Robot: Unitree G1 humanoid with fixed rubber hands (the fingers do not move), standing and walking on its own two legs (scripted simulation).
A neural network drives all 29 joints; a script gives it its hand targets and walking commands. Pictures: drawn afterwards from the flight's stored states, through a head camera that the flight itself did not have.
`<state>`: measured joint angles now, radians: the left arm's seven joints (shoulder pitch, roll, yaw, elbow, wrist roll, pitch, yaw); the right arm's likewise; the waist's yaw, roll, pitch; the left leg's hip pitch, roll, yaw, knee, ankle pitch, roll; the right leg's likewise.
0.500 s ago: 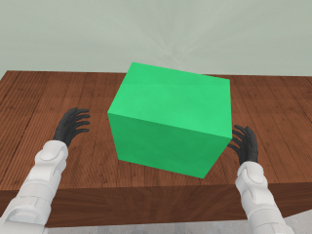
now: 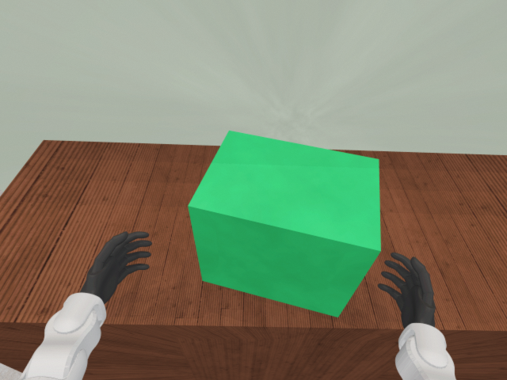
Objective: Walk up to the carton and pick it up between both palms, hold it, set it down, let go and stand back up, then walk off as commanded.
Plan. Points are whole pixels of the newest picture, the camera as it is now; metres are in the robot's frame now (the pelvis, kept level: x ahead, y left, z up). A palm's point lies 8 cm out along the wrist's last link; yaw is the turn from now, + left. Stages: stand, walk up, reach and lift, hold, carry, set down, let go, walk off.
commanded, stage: set down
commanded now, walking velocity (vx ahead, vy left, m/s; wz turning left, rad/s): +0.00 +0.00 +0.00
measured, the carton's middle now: (283, 224) +0.39 -0.05 +0.01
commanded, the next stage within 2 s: none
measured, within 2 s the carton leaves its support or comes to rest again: neither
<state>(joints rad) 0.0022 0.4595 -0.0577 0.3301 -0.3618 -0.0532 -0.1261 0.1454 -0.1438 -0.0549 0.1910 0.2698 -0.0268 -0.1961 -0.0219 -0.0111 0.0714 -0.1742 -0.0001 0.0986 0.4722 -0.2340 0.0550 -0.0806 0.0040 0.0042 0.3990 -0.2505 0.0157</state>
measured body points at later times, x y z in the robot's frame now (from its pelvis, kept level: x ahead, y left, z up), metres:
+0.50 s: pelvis +0.00 -0.02 +0.00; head -0.02 +0.01 +0.45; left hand +0.20 +0.25 +0.03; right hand +0.18 -0.22 +0.03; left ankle +0.02 +0.07 -0.74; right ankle -0.02 -0.14 -0.74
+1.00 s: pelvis +0.00 -0.02 +0.00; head -0.03 +0.00 +0.45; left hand +0.18 +0.25 +0.01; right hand +0.18 -0.23 +0.00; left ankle +0.02 +0.07 -0.74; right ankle -0.02 -0.14 -0.74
